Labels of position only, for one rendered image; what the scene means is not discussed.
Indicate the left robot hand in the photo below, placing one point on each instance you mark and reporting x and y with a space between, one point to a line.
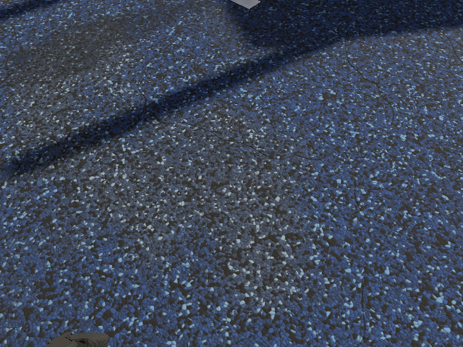
80 340

